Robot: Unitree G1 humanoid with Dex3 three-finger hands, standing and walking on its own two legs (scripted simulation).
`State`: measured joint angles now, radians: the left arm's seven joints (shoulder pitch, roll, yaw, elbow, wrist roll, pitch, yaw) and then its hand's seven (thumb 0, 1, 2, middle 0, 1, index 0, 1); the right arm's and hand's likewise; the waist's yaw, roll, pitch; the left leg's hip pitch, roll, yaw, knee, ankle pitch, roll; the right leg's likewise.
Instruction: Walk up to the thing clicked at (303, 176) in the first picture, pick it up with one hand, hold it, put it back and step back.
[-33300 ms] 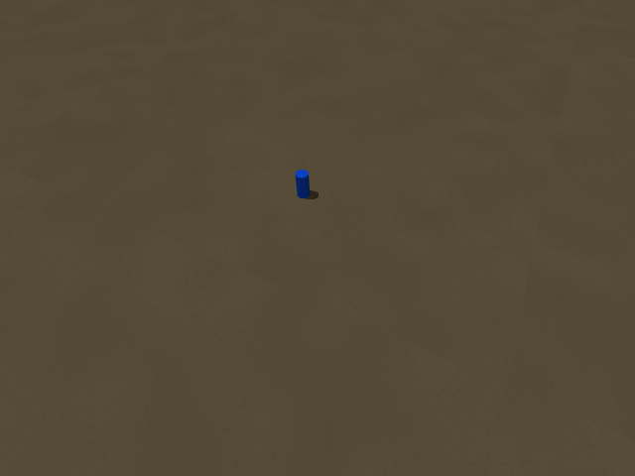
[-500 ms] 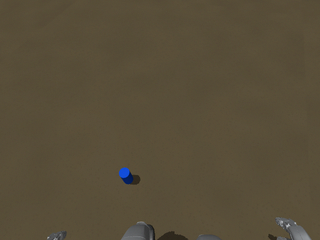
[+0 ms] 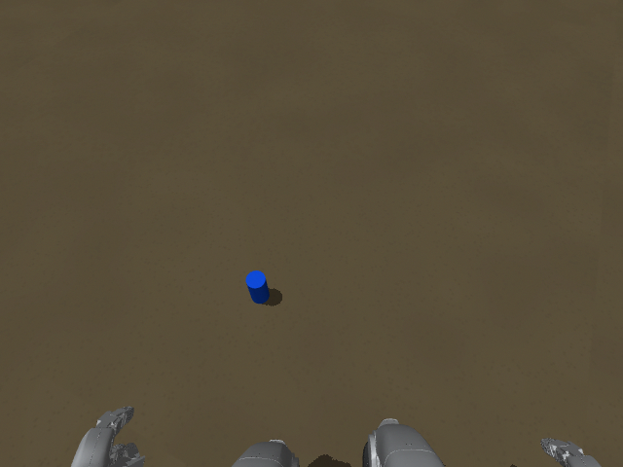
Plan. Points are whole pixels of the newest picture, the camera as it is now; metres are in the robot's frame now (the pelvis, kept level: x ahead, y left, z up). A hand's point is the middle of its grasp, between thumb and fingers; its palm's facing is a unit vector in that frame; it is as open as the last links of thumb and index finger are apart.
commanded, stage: step back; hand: left
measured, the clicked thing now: (258, 287) +0.64 +0.21 -0.69
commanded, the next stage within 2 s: none
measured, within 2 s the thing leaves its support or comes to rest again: neither
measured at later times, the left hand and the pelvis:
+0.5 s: hand out of the picture -0.10 +0.27 -0.13, palm faces -0.10 -0.90 -0.42, open 7.3 cm; pelvis -0.17 +0.00 +0.00, yaw -7 degrees
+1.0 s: hand out of the picture -0.18 +0.29 -0.13, palm faces -0.03 -0.94 -0.35, open 7.3 cm; pelvis -0.32 +0.03 +0.02, yaw -2 degrees
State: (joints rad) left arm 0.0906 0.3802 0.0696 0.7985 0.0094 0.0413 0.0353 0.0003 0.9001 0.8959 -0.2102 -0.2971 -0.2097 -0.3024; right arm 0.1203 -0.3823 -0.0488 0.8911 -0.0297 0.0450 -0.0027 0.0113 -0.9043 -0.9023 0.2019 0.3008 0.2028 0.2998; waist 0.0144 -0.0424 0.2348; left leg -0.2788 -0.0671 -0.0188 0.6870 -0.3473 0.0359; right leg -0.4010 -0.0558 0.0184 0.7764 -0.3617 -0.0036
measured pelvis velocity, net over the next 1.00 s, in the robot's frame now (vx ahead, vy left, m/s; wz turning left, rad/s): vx -0.32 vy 0.03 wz -0.04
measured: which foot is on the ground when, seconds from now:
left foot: down 0.00-0.44, up 0.46-0.76, down 0.78-1.00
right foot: up 0.00-0.38, down 0.40-0.82, up 0.84-1.00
